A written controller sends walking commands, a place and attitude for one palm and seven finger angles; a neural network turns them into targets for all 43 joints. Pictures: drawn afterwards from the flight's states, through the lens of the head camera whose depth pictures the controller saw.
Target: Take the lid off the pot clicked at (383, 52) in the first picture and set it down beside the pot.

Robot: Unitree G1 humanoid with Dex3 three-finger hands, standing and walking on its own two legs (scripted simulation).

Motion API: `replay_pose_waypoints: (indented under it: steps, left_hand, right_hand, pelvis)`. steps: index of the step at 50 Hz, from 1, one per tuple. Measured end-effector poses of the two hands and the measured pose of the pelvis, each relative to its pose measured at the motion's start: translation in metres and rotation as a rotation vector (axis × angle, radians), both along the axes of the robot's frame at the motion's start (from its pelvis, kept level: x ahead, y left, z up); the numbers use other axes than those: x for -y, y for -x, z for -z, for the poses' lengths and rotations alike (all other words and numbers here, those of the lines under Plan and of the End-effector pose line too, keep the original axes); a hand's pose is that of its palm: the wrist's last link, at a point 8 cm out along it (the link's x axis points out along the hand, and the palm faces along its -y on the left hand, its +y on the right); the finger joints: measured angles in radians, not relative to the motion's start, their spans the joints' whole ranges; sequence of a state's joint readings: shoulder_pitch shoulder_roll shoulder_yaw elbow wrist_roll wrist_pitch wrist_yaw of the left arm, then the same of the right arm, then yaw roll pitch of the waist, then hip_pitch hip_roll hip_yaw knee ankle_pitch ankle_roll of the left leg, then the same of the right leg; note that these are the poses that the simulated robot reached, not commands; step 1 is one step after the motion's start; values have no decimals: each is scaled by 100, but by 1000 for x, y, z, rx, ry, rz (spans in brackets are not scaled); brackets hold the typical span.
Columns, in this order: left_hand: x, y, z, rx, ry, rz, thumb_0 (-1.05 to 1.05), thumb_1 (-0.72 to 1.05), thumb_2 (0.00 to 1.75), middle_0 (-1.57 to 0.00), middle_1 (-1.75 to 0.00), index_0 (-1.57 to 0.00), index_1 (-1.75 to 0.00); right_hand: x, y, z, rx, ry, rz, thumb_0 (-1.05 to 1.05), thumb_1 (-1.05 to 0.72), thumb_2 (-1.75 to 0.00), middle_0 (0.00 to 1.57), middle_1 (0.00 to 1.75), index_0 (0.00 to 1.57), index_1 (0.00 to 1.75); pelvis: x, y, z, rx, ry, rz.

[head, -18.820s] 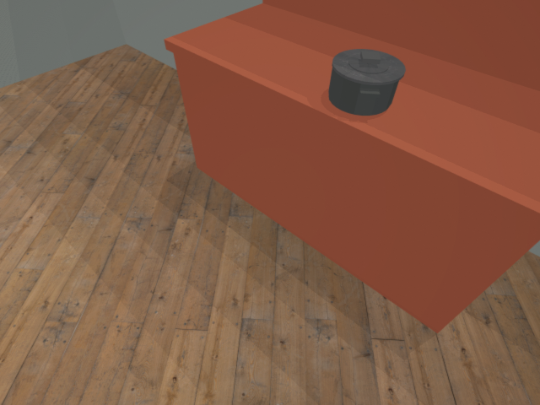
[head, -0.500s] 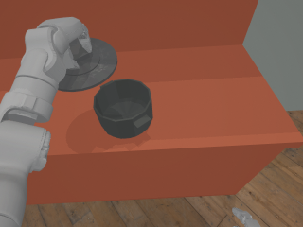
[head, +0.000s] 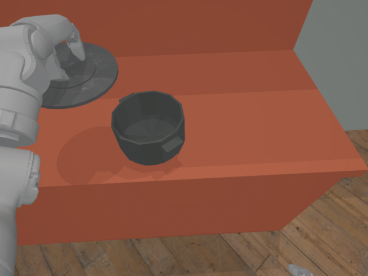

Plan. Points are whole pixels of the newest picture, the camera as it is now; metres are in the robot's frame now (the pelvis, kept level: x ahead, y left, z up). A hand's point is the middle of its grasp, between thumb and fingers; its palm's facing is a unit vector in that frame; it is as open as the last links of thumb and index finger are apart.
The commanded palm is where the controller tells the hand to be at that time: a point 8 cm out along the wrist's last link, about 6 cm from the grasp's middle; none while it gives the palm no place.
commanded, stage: move the lid sideways beside the pot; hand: left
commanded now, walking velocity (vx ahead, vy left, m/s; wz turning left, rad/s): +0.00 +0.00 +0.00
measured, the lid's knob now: (64, 62) +0.50 +0.25 +0.20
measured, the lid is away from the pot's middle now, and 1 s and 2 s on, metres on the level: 0.15 0.23 0.23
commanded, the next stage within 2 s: lower the lid onto the table in 0.72 s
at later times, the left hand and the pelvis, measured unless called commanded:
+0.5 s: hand (27, 67) +0.46 +0.30 +0.22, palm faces -0.29 -0.05 -0.96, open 8.6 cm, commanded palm +0.46 +0.30 +0.30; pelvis +0.00 +0.00 +0.00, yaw +1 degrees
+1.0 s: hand (19, 68) +0.47 +0.32 +0.21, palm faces -0.28 -0.07 -0.96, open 8.6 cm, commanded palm +0.46 +0.31 +0.28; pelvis +0.01 +0.01 +0.00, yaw +0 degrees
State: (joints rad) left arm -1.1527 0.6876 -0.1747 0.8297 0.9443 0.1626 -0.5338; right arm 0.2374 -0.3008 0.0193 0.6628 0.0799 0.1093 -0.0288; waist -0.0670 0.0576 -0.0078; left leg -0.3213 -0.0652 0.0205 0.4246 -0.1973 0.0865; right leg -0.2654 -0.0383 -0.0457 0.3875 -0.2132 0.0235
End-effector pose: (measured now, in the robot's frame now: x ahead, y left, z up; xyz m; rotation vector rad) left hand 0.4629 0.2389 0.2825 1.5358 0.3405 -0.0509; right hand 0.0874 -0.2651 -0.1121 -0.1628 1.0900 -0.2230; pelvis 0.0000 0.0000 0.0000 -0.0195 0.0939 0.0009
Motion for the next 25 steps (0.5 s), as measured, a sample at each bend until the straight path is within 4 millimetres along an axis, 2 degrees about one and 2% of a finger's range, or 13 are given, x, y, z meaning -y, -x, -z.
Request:
replay_pose_waypoints:
  steps: [6, 12, 25]
  left_hand:
    - [-14, 0, -3, 6, 4, -20, 3, 5, 93, -64, -87, -66, -85]
    - [-32, 3, 3, -30, -5, -58, 3, 5, 93, -64, -86, -65, -85]
    - [-56, 6, 5, -46, -9, -65, 4, 5, 93, -64, -86, -66, -85]
  right_hand:
    - [1, 4, 0, -13, -3, 14, 1, -91, -90, 20, 30, 20, 30]
    - [1, 3, 0, -26, -2, 17, 1, -91, -90, 20, 30, 20, 30]
    - [1, -1, 0, -55, 20, 0, 1, -91, -90, 20, 30, 20, 30]
  pelvis:
    - [-1, -1, 0, -5, 2, 4]
    - [-1, -1, 0, -9, 5, 3]
    - [-1, -3, 0, -19, 11, -11]
